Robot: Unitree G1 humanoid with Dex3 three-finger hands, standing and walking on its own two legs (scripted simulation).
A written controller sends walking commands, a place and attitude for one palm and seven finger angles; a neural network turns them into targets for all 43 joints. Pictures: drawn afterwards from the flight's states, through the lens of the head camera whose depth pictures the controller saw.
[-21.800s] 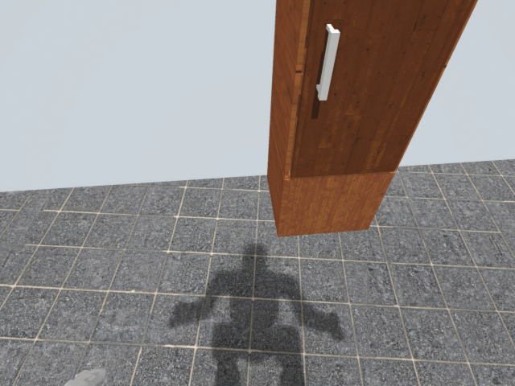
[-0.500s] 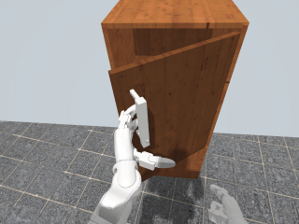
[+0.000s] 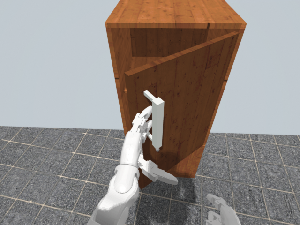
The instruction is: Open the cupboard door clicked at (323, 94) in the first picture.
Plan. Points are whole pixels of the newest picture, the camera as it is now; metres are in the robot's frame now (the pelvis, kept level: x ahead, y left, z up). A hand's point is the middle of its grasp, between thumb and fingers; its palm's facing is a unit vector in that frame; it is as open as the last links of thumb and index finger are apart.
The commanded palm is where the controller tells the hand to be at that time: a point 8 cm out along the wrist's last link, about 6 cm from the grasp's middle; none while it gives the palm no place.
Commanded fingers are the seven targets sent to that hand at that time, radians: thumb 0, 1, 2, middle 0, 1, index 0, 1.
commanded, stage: slide the hand sideways off the handle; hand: left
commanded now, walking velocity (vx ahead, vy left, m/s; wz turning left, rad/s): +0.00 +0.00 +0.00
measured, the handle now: (152, 121) +0.36 +0.02 +0.11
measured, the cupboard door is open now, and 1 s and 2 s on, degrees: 39 39 39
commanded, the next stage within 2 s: draw the hand back to the body in 0.70 s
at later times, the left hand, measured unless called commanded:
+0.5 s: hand (134, 159) +0.24 +0.05 +0.11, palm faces -0.03 -1.00 +0.00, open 16.2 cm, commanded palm +0.20 +0.11 +0.11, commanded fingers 0.00 -0.50 0.30 -0.15 -0.30 -0.15 -0.30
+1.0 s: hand (115, 168) +0.22 +0.10 +0.11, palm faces -0.02 -1.00 -0.07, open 16.3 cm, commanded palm +0.18 +0.15 +0.13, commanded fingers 0.00 -0.50 0.30 -0.15 -0.30 -0.15 -0.30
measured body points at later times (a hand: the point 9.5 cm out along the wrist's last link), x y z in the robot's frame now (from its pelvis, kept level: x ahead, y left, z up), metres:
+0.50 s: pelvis +0.04 -0.02 +0.00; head +0.03 -0.04 +0.45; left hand +0.24 +0.11 +0.11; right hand +0.25 -0.21 -0.07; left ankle +0.00 +0.09 -0.72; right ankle +0.04 -0.10 -0.72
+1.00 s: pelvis +0.03 -0.02 -0.01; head +0.03 -0.04 +0.44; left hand +0.21 +0.15 +0.12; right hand +0.22 -0.23 -0.08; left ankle +0.00 +0.09 -0.72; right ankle +0.04 -0.10 -0.72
